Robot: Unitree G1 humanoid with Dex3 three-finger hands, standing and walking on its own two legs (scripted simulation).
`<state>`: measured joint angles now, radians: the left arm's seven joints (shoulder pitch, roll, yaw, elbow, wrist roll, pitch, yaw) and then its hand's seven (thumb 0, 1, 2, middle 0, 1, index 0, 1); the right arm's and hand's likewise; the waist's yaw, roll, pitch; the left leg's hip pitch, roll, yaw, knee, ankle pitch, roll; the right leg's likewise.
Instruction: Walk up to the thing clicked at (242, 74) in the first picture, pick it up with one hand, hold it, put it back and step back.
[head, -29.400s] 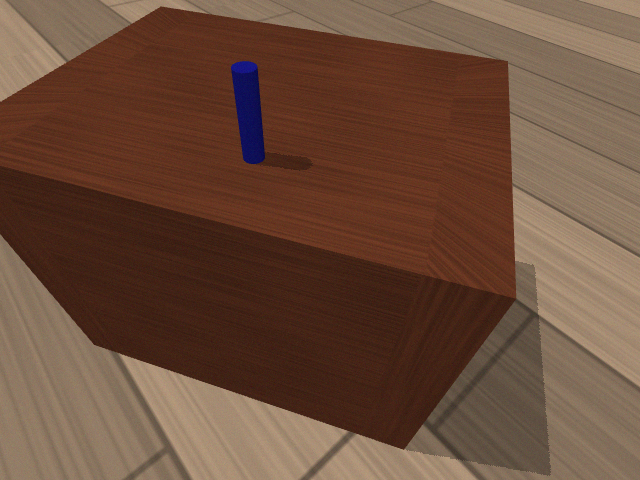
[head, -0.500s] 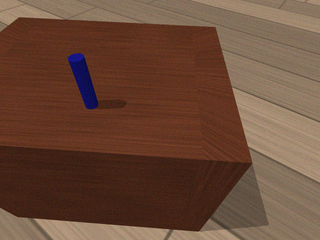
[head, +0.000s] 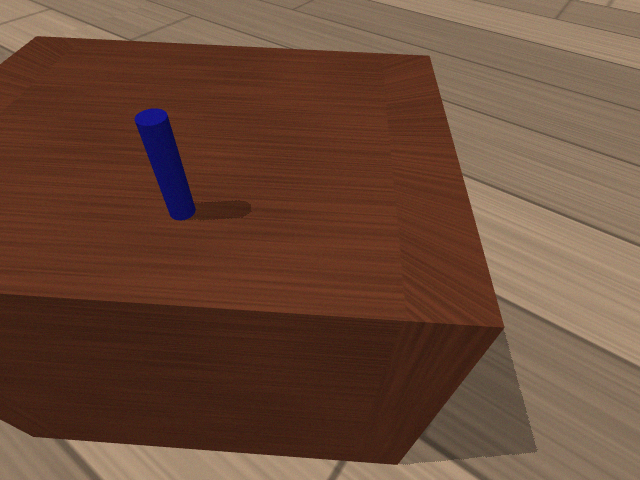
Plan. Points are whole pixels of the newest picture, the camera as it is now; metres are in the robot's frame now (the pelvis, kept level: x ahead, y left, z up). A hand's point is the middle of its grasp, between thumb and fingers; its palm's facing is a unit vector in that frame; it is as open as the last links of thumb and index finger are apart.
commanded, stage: stand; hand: left
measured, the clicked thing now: (168, 169) +0.50 +0.24 +0.10
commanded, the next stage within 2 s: step back in 0.28 s
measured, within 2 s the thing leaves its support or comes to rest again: neither
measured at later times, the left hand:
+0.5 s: hand out of the picture +0.07 +0.28 -0.17, palm faces -0.01 -0.93 -0.38, open 7.4 cm
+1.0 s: hand out of the picture -0.02 +0.28 -0.18, palm faces -0.10 -0.92 -0.38, open 7.4 cm
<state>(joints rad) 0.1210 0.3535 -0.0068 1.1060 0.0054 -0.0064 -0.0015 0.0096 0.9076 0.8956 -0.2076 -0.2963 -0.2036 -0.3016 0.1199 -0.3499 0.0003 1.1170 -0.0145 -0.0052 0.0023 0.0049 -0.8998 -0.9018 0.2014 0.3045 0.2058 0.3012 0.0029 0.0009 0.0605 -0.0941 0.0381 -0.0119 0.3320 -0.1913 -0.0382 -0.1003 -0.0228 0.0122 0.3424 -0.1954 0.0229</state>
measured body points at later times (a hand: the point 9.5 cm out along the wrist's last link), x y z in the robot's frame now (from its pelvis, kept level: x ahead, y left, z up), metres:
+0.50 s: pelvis -0.04 +0.02 -0.02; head +0.01 +0.02 +0.43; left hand +0.07 +0.33 -0.14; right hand +0.06 -0.31 -0.14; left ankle -0.02 +0.14 -0.74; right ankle +0.00 -0.13 -0.75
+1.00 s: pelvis -0.14 +0.02 -0.03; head -0.08 +0.02 +0.41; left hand -0.02 +0.33 -0.15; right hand -0.06 -0.30 -0.15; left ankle -0.05 +0.14 -0.75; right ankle -0.16 -0.09 -0.75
